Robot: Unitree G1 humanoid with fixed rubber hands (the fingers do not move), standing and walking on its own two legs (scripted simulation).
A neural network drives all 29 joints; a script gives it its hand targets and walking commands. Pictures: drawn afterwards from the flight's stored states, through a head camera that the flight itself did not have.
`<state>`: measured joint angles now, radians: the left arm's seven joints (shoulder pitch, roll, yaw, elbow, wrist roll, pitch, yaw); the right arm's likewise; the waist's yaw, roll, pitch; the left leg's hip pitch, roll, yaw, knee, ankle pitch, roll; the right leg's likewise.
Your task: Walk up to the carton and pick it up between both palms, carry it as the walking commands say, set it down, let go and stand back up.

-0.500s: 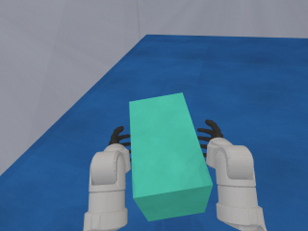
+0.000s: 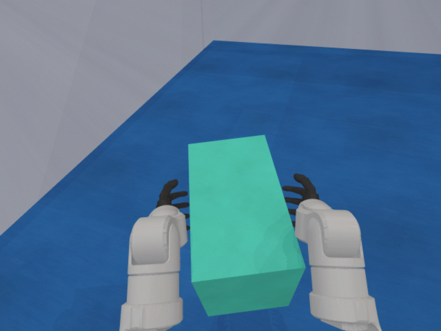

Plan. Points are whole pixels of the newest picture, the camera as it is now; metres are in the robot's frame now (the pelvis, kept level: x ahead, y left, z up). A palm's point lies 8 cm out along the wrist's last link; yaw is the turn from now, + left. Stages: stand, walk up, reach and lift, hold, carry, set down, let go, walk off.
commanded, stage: carry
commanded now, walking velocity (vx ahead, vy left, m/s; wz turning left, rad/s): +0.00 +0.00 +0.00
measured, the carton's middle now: (237, 223) +0.35 +0.00 +0.02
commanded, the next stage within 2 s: none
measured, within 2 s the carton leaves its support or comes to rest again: neither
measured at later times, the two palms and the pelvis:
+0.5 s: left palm (167, 226) +0.29 +0.12 +0.10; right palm (309, 221) +0.30 -0.12 +0.09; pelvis -0.01 +0.00 +0.00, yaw +0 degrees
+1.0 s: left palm (167, 229) +0.30 +0.12 +0.09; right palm (307, 223) +0.30 -0.12 +0.08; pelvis -0.01 +0.00 +0.00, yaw +0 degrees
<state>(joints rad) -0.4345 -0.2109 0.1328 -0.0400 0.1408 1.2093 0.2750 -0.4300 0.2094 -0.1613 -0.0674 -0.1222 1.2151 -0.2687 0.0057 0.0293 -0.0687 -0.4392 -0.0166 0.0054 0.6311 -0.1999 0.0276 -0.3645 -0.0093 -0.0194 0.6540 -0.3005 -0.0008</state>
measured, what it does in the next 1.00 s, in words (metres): stands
